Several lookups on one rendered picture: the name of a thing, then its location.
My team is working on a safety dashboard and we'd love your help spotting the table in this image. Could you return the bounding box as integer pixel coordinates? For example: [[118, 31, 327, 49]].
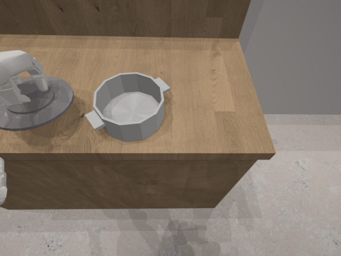
[[0, 0, 276, 210]]

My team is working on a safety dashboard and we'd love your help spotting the left robot hand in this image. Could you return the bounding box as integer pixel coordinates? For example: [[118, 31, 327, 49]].
[[0, 50, 48, 107]]

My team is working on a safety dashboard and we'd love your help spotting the lid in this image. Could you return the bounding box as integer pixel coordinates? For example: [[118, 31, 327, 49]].
[[0, 76, 74, 131]]

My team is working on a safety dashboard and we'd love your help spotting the knob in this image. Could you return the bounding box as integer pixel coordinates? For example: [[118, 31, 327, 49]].
[[17, 80, 42, 100]]

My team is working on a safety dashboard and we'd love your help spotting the pot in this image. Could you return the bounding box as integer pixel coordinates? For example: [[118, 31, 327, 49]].
[[85, 72, 171, 141]]

